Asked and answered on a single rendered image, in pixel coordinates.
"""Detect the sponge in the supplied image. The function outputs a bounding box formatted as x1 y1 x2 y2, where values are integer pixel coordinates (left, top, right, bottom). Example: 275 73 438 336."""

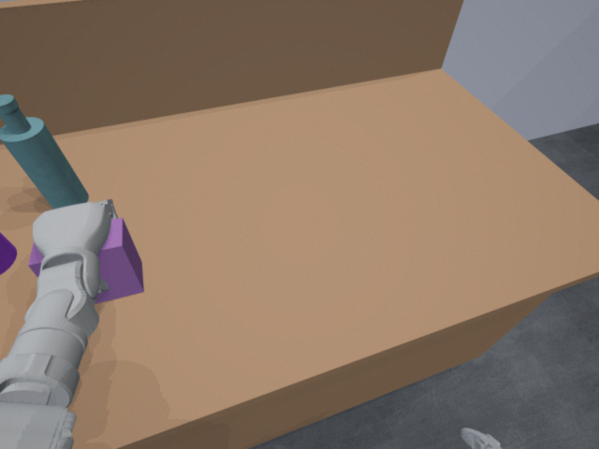
28 217 144 304

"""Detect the left robot upper arm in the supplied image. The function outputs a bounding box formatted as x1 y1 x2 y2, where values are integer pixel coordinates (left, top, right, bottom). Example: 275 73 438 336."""
0 402 77 449

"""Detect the table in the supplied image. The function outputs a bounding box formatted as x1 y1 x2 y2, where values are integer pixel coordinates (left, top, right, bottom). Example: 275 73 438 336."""
0 0 599 449

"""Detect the right robot hand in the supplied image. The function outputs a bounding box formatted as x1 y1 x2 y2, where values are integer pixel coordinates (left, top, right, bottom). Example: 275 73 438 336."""
461 427 502 449

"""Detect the left robot hand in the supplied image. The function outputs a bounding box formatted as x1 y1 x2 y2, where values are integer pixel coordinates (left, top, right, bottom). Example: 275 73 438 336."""
33 199 118 294

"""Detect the left robot forearm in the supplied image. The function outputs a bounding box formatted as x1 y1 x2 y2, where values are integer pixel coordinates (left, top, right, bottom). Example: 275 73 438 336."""
0 247 100 408

